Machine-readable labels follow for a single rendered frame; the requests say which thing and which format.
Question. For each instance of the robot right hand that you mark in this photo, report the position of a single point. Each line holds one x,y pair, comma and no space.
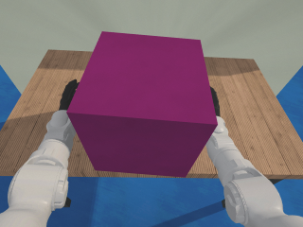
215,101

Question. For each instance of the table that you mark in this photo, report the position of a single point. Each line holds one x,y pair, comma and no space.
254,118

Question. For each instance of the robot left hand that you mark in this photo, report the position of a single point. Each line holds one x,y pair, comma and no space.
68,93

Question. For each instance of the robot left upper arm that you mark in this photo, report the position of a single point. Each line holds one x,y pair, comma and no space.
38,190

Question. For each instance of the left robot forearm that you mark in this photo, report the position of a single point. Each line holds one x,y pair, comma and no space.
55,148

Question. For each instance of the right robot forearm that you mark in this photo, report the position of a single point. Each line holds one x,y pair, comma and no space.
227,159

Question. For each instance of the robot right upper arm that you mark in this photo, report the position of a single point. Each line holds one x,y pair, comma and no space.
254,202

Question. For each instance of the carton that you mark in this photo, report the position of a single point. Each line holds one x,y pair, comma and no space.
144,104

